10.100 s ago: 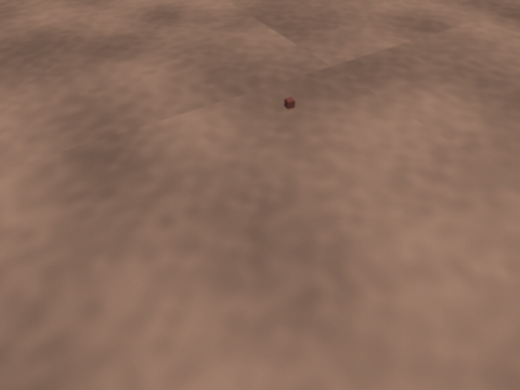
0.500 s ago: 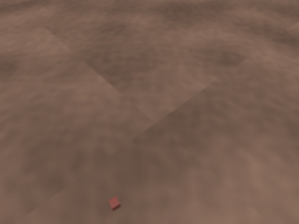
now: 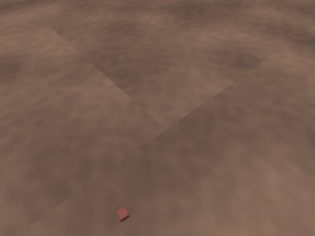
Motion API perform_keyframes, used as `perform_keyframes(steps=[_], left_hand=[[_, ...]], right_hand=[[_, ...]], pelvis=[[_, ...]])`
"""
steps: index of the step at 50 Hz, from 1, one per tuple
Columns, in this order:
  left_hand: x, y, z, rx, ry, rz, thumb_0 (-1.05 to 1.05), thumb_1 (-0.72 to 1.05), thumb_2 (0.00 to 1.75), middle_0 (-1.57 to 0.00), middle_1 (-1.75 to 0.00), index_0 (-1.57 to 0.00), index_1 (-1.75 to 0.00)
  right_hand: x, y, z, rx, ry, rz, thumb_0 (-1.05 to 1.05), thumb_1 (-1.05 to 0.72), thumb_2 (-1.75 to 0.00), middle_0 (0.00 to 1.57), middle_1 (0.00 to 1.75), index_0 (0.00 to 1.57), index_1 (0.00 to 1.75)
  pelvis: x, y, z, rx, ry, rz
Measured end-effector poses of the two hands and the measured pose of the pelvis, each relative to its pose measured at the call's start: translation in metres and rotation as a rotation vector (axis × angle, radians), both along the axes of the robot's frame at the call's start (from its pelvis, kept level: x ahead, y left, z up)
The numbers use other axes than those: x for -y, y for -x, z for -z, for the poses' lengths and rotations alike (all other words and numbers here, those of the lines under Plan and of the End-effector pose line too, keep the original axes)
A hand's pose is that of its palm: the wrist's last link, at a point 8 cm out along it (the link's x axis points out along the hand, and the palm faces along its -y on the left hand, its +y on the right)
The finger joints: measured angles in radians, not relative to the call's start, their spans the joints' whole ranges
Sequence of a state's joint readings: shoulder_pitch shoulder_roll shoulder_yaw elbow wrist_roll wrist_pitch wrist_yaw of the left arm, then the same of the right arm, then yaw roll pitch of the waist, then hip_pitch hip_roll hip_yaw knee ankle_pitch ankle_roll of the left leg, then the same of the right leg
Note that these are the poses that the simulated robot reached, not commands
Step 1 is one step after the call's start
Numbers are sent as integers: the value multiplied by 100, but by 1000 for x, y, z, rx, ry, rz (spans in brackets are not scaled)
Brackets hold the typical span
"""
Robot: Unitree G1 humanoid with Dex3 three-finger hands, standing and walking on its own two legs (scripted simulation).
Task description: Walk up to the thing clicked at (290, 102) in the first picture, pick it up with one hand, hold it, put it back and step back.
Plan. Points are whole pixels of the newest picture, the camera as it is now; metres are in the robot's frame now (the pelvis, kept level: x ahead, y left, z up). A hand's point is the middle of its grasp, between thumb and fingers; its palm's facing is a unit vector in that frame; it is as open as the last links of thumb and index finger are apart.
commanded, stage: stand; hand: left
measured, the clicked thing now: (123, 214) +0.37 +0.24 -0.76
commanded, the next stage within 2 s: walk up in 0.92 s
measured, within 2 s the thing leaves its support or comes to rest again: neither
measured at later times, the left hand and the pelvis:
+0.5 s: hand out of the picture +0.07 +0.25 -0.16, palm faces -0.02 -0.94 -0.34, open 7.4 cm; pelvis +0.00 +0.00 +0.00, yaw +0 degrees
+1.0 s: hand out of the picture +0.07 +0.26 -0.16, palm faces -0.02 -0.93 -0.36, open 7.4 cm; pelvis -0.01 +0.00 +0.00, yaw +0 degrees
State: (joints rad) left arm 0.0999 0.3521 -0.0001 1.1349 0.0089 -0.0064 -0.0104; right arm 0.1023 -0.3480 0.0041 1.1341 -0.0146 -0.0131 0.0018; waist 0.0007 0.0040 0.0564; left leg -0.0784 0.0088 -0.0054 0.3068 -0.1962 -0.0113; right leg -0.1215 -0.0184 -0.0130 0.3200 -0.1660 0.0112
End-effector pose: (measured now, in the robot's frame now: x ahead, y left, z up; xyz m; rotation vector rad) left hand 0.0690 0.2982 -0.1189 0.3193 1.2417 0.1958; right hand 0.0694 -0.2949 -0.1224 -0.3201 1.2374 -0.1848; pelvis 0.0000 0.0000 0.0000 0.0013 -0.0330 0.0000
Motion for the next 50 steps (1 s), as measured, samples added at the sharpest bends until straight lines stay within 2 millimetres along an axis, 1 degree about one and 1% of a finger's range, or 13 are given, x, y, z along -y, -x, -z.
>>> perform_keyframes(steps=[6,14,35,46,50], left_hand=[[0,3,1,-9,2,-2,1,90,90,-20,-30,-21,-30],[1,2,1,0,2,-4,1,90,90,-20,-30,-21,-30],[0,4,1,-4,0,2,1,90,90,-20,-30,-21,-30],[-1,2,0,4,0,5,1,90,90,-20,-30,-21,-30],[-6,1,-1,24,-16,-1,1,90,90,-21,-30,-21,-30]], right_hand=[[0,-4,-1,4,4,-2,1,-91,-89,20,30,20,30],[0,-6,-2,15,6,-4,1,-91,-89,20,30,20,30],[2,6,0,-11,6,7,1,-91,-89,20,30,20,30],[0,5,0,-5,5,6,1,-91,-89,20,30,20,30],[4,5,1,-6,8,26,1,-91,-89,20,30,20,30]], pelvis=[[-1,-1,0,1,0,0],[-1,-1,0,5,0,-1],[-1,0,0,2,0,0],[-2,0,0,4,1,0],[-4,7,3,2,1,1]])
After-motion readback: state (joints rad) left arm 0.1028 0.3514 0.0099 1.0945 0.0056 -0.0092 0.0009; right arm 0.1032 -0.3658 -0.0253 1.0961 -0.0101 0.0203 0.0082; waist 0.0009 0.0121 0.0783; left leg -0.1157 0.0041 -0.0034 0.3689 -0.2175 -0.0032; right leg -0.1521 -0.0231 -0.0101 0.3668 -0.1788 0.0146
